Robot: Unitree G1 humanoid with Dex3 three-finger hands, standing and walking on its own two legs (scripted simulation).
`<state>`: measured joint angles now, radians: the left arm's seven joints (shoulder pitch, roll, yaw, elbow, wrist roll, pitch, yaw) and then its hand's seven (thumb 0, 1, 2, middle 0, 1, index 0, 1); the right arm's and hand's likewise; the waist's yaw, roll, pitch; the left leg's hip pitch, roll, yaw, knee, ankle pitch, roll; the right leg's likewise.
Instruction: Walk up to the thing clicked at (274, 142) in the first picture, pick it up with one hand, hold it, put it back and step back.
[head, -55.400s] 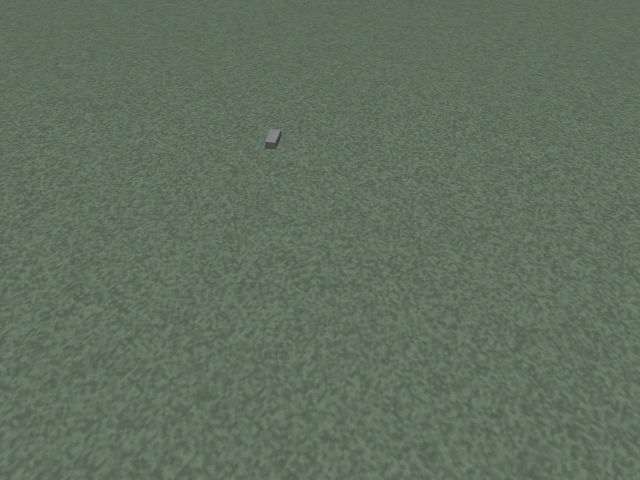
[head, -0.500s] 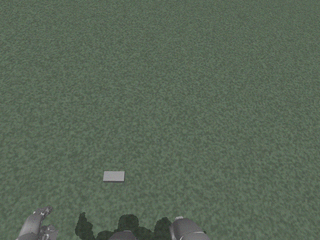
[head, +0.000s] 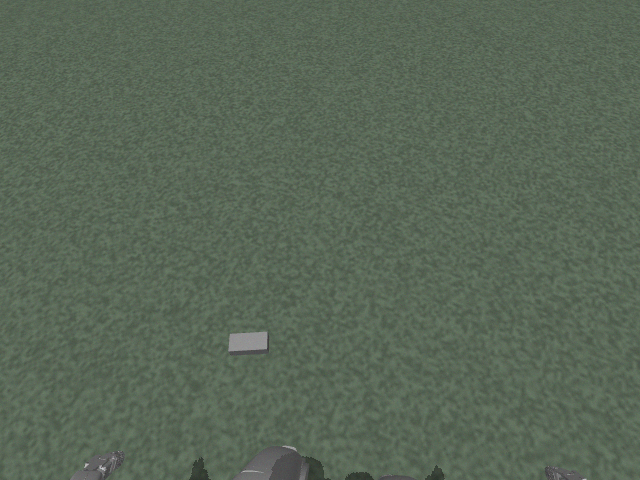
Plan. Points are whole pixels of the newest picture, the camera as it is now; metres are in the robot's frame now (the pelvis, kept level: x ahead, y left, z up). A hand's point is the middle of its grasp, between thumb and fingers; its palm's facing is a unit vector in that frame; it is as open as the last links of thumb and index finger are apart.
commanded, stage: step back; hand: left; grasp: from above
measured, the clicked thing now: (249, 343) +0.55 +0.27 -0.75
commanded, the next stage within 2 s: none
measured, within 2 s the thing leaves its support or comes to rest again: neither
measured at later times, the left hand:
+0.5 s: hand out of the picture -0.06 +0.27 -0.16, palm faces -0.01 -0.92 -0.39, open 7.4 cm
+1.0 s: hand out of the picture -0.20 +0.26 -0.15, palm faces +0.06 -0.92 -0.38, open 7.4 cm
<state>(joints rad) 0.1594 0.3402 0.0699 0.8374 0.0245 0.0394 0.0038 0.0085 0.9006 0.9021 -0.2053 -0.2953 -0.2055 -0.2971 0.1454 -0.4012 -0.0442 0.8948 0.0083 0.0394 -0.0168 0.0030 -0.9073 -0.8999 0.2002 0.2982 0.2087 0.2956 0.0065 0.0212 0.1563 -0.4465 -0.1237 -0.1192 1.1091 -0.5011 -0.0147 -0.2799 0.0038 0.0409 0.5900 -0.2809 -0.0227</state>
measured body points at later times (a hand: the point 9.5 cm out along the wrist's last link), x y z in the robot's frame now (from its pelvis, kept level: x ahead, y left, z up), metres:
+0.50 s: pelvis -0.15 +0.00 -0.01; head -0.09 +0.01 +0.44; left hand -0.06 +0.32 -0.13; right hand -0.02 -0.32 -0.11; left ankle -0.07 +0.12 -0.73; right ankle -0.19 -0.15 -0.70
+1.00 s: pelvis -0.33 -0.02 -0.01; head -0.27 +0.00 +0.44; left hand -0.21 +0.30 -0.12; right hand -0.24 -0.33 -0.12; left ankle -0.30 +0.09 -0.73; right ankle -0.29 -0.16 -0.67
